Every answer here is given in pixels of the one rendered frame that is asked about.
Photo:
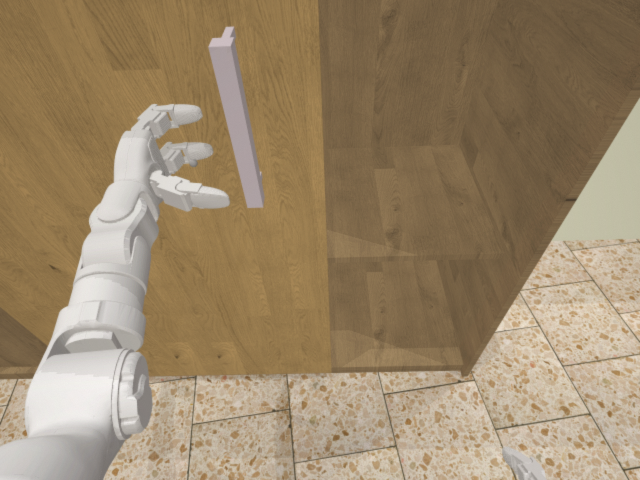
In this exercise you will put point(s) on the left robot forearm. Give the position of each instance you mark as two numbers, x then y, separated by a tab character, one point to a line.
106	303

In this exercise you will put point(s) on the handle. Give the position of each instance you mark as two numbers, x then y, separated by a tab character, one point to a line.
229	80

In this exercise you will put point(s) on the wardrobe door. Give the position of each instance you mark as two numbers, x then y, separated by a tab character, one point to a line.
231	291
18	346

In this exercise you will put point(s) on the right robot hand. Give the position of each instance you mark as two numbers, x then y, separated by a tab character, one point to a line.
526	468

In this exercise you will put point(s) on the left robot hand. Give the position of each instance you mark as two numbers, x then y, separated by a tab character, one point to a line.
138	158

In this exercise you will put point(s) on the left robot upper arm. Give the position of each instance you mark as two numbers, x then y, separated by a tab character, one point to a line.
83	407

